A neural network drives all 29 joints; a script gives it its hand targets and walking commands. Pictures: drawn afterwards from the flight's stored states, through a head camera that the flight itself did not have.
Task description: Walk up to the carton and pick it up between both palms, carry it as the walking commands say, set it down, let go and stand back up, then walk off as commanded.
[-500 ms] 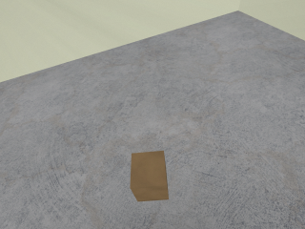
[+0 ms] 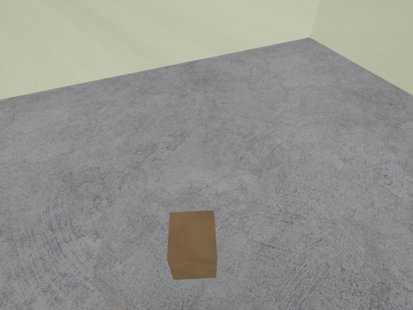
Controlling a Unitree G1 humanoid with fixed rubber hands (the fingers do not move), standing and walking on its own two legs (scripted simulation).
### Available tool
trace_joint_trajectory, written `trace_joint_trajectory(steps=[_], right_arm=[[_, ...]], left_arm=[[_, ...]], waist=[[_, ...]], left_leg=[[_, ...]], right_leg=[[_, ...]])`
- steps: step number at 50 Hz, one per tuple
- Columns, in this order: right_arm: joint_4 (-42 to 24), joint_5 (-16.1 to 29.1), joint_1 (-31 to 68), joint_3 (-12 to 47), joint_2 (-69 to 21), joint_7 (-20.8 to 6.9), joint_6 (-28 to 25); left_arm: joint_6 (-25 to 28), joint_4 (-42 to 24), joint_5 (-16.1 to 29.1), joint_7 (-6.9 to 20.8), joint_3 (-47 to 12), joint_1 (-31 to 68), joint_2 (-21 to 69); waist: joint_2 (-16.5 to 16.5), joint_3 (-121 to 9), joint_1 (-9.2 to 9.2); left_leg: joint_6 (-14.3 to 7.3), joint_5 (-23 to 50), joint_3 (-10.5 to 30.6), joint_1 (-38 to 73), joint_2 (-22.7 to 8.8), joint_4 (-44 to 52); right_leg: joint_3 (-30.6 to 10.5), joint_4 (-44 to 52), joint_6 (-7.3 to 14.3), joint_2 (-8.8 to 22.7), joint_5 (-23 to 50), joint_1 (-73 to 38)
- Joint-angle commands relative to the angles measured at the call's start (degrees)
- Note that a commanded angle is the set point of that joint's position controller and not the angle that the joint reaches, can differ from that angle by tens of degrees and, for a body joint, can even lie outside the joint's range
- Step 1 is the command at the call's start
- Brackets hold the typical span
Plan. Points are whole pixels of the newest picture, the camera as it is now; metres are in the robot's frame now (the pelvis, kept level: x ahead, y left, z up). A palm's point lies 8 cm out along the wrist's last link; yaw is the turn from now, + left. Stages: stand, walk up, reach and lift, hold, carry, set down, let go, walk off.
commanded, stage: walk up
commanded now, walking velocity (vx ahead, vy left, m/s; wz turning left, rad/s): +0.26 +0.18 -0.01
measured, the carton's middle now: (193, 245) +0.54 +0.09 -0.65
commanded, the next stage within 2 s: none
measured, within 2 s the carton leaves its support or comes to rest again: neither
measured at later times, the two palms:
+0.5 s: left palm out of the picture +0.07 +0.36 -0.15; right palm out of the picture +0.13 -0.14 -0.13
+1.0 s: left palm out of the picture +0.15 +0.35 -0.14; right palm (287, 307) +0.18 -0.15 -0.15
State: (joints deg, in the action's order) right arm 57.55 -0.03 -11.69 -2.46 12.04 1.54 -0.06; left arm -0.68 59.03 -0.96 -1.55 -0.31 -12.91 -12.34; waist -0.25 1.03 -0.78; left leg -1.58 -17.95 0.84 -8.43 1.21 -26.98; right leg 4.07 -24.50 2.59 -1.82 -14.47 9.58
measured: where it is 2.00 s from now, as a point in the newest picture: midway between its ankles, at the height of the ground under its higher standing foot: outside the picture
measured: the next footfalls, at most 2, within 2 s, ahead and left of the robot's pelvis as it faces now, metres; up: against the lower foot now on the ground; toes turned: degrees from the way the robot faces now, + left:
left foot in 0.40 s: +0.15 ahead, +0.23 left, +0.00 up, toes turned +4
right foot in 0.78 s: +0.22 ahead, +0.01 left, +0.00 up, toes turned -2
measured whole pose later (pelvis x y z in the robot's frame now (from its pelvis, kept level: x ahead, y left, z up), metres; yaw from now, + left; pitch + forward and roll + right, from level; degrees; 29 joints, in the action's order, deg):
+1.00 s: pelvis +0.12 +0.09 -0.01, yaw +1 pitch -2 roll +1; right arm 54.8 0.0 -11.2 -2.4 11.8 2.6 5.0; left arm -2.1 58.4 -0.9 -1.0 -0.3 -11.8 -13.0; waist 1.3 5.6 -0.7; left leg -0.1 -29.1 -1.4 -20.6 0.4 -57.4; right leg 4.1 -32.3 3.4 -0.3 -12.8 17.4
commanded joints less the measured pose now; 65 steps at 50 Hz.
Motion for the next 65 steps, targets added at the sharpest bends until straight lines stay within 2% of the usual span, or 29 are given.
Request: trace_joint_trajectory(steps=[1, 2, 4, 7, 14, 16, 17, 18, 19, 21, 22, 25, 27, 28, 32, 35, 37, 38, 39, 40, 42, 43, 49, 55, 56, 57, 58, 60, 65], right_arm=[[-5.5, -2.7, 4.8, -1.0, 6.4, -1.9, 1.8], [-5.8, -3.2, 5.2, -0.8, 6.8, -2.2, 1.7], [-4.7, -2.9, 2.3, -0.6, 6.6, -2.7, 1.0], [-3.9, -2.4, 1.5, -0.3, 5.0, -3.3, 0.8], [-4.1, -1.4, -0.8, 0.9, 3.2, -3.8, 0.5], [-1.6, -1.3, -6.0, 0.4, 3.9, -2.9, -0.5], [0.3, -1.5, -10.9, -0.5, 5.4, -2.3, -1.4], [1.7, -1.9, -17.1, -2.2, 10.8, -1.6, -2.2], [2.0, -1.8, -20.4, -3.0, 14.2, -1.0, -2.3], [0.9, -0.9, -15.1, -1.9, 12.7, -0.9, -3.0], [0.5, -0.8, -13.1, -1.2, 10.9, -1.0, -3.5], [-0.2, -1.8, -10.7, -0.2, 6.3, -0.5, -4.3], [-0.2, -1.1, -8.4, 0.8, 4.3, 0.4, -3.8], [0.0, -1.3, -9.4, 0.6, 4.2, 0.6, -3.5], [-1.7, -1.1, -7.8, 0.2, 4.4, 0.5, -2.2], [-2.5, -0.5, -5.6, -0.8, 6.7, 0.7, -1.0], [-5.1, 1.0, -7.1, -1.6, 8.8, 2.0, 0.6], [-5.2, 1.3, -9.5, -1.4, 8.1, 2.5, 1.3], [-6.9, 0.8, -6.3, -0.5, 4.6, 2.2, 2.0], [-7.2, 0.7, -2.3, -0.4, 2.9, 2.0, 3.3], [-6.2, 0.1, -4.1, -0.3, 4.2, 1.6, 5.0], [-6.1, 0.4, -4.0, -0.2, 4.4, 1.7, 5.1], [-5.4, 0.0, -3.0, -0.6, 3.9, 1.0, 5.6], [-2.7, -0.2, -8.3, -0.5, 2.7, 1.1, 3.3], [-0.6, -0.8, -13.0, 0.4, 0.3, 0.9, 2.7], [0.0, -1.7, -13.2, -0.3, 3.7, 0.6, 2.4], [-1.6, -2.0, -10.9, -1.0, 7.4, 0.5, 2.2], [-3.1, -1.5, -2.7, 0.0, 5.9, 0.4, 1.4], [-2.4, -1.0, -4.6, 0.7, 1.9, 0.8, -1.4]], left_arm=[[0.2, 4.8, -1.7, -1.6, 7.1, -21.8, -17.6], [0.3, 3.6, -1.7, -1.6, 6.8, -17.2, -16.4], [1.1, 1.5, -1.5, -1.1, 5.2, -9.1, -11.9], [2.6, 1.2, -1.4, -0.8, 4.9, -10.2, -10.4], [2.5, -1.6, -1.5, 0.6, 4.8, -4.4, -11.3], [2.1, -1.5, -1.1, 0.8, 4.3, -5.1, -10.2], [2.2, -1.3, -0.9, 0.8, 3.8, -6.9, -8.4], [2.5, -2.6, -0.8, 1.0, 3.4, -6.7, -6.0], [2.3, -5.5, -0.9, 1.4, 2.9, -3.7, -3.7], [0.9, -3.8, -0.2, 1.6, 3.3, -3.9, -4.3], [0.7, -4.0, 0.3, 1.8, 3.2, -2.5, -5.2], [1.7, -3.3, 0.3, 2.3, 2.5, -2.7, -3.4], [0.4, -2.0, 1.5, 1.1, 2.2, -5.4, -1.8], [-0.1, -2.2, 1.7, 1.0, 2.0, -6.0, -1.6], [-1.4, -2.0, 1.2, 0.8, 2.8, -3.4, -2.3], [-0.9, -0.7, 0.6, 0.4, 2.6, -4.6, -2.2], [-1.3, -0.9, -0.3, 0.2, 5.0, -7.3, -10.9], [-1.7, -2.1, -0.5, 0.8, 5.3, -6.5, -12.3], [-1.5, -2.2, -0.4, 0.3, 5.0, -5.4, -12.4], [-1.0, -1.8, -0.4, -0.3, 4.5, -7.2, -11.0], [-0.7, -3.3, 0.0, -0.7, 3.6, -1.7, -7.5], [-1.3, -3.7, 0.5, -1.0, 3.7, 1.1, -8.1], [-1.3, -3.9, 0.0, -0.8, 3.6, 0.9, -8.0], [-1.6, -3.2, 0.7, -0.5, 4.4, 2.0, -8.9], [-1.6, -3.2, 0.7, -0.4, 3.6, 1.7, -6.0], [-2.0, -4.2, 1.4, -0.1, 3.2, 2.3, -2.8], [-2.2, -5.2, 1.1, 0.2, 2.9, 4.5, -2.3], [-2.4, -3.0, 0.0, 0.7, 3.5, 1.3, -3.5], [-2.8, -0.1, -0.7, 0.7, 2.9, -1.5, -1.9]], waist=[[-4.6, 2.3, -8.46], [-3.9, 5.1, -6.65], [-1.5, 8.7, -2.29], [-2.1, 6.3, -1.71], [-12.1, 9.1, 0.63], [-7.9, 4.6, 2.18], [-2.7, -0.3, 2.93], [11.0, -5.0, 5.2], [18.7, -3.4, 5.99], [8.9, 0.7, 3.28], [5.4, 0.7, 3.99], [9.4, -1.5, 2.47], [10.0, -0.2, -0.1], [11.2, -1.4, 0.15], [12.7, -4.1, 0.45], [9.8, -6.2, 0.12], [-3.9, -8.2, 0.18], [-9.2, -9.9, -0.39], [-14.1, -7.0, -1.11], [-10.8, -3.8, -2.37], [-5.0, -0.3, -0.24], [-7.4, 1.4, 0.82], [-7.3, 1.5, 0.34], [-4.8, -5.2, 2.11], [-1.2, -8.9, 3.9], [10.7, -5.4, 3.89], [14.2, 0.5, 4.01], [8.1, 5.2, 0.09], [5.4, 2.9, -0.33]], left_leg=[[2.2, -16.4, -1.1, -34.8, -2.4, -26.5], [2.9, -11.0, 1.7, -35.3, -5.6, -31.1], [2.9, -6.8, 2.8, -28.4, -6.4, -29.7], [2.6, -4.3, 0.8, -23.9, -6.1, -23.6], [3.4, 1.8, -5.8, -8.6, -5.7, -6.3], [3.3, 6.1, -9.1, 0.4, -2.8, 0.5], [2.3, 6.5, -6.6, 5.5, -3.5, 2.6], [-1.3, 8.3, 8.8, 10.5, -14.9, 8.0], [-5.5, 10.2, 24.9, 12.0, -22.8, 13.1], [-6.5, 19.3, 27.3, 7.8, -25.6, 13.2], [-6.5, 24.9, 23.7, 6.8, -23.4, 13.0], [-5.5, 40.0, 11.7, 7.1, -18.9, 9.4], [-6.2, 65.0, 3.5, 3.7, -15.6, 6.0], [-6.1, 68.6, 1.7, 5.7, -14.3, 4.8], [-6.7, 56.4, 1.1, 4.3, -14.1, 4.4], [-5.0, 49.9, -0.2, 4.7, -13.4, -1.6], [-2.2, 46.4, -0.5, 1.0, -12.6, -14.6], [-0.2, 29.3, -2.4, -2.6, -8.8, -21.4], [1.6, -12.8, -4.4, -11.9, -1.1, -30.0], [1.3, -23.0, -1.9, -15.7, 0.5, -37.3], [1.3, -18.8, 1.6, -16.3, -1.4, -38.0], [1.6, -17.3, 0.3, -14.5, -1.5, -37.8], [2.5, -13.5, -0.1, -10.0, -1.2, -29.6], [0.9, -5.0, -1.5, -2.5, -1.3, -5.0], [-0.5, -1.7, 0.2, 5.1, -3.4, 3.6], [-3.2, -9.1, 16.1, 3.0, -12.6, 12.5], [-5.2, -13.7, 27.9, -2.6, -20.5, 19.2], [-5.2, -18.0, 20.4, -11.8, -17.3, 21.6], [-0.7, 14.6, 12.0, -0.6, -12.2, 15.0]], right_leg=[[-37.8, 18.5, 8.7, 33.4, -36.2, -17.3], [-37.2, 19.5, 9.8, 33.4, -34.5, -13.3], [-27.5, 19.0, 7.3, 27.0, -19.5, -5.0], [-18.4, 17.8, 6.2, 23.9, -9.3, -4.0], [-6.1, 14.4, 2.0, 17.6, -6.5, 5.9], [-3.2, 3.7, 0.3, 15.1, -0.6, 5.4], [-1.6, -7.0, -0.6, 12.9, 2.3, 4.7], [2.2, -22.7, -2.5, 7.5, -6.5, 10.2], [-0.4, -34.0, -3.6, 2.8, -20.7, 22.0], [-5.0, -41.9, -3.4, 5.1, -16.4, 24.2], [-4.8, -40.2, -4.0, 6.4, -12.2, 21.3], [-3.6, -34.4, -3.7, 8.1, -9.7, 18.9], [-2.7, -27.2, -4.2, 6.4, -10.2, 12.2], [-1.8, -24.1, -4.3, 4.8, -10.5, 11.8], [0.0, -15.8, -3.5, 3.0, -4.8, 7.0], [1.6, -3.5, -2.7, 3.1, 4.4, 3.2], [-1.7, -3.1, -1.3, 7.3, 37.1, -0.8], [-4.9, -2.3, 2.2, 10.7, 49.6, -3.5], [-14.0, -0.1, 7.8, 18.9, 68.9, -5.4], [-15.0, 1.3, 10.9, 22.0, 68.1, -2.8], [-13.4, 3.2, 10.4, 21.7, 48.1, 3.0], [-10.7, 3.2, 9.8, 18.3, 43.2, 6.9], [-16.0, 8.0, 7.9, 17.7, 16.2, 10.4], [-15.0, 4.6, 5.4, 15.7, 12.4, 3.9], [-12.8, 5.1, 3.9, 13.6, -6.9, 7.9], [-7.4, -4.6, 0.3, 6.8, -11.4, 14.1], [-3.5, -13.2, -1.1, 1.4, -13.0, 20.4], [-8.2, -17.7, -2.0, 2.2, -9.3, 14.4], [-5.3, -18.8, -2.3, 1.4, -3.2, 13.1]])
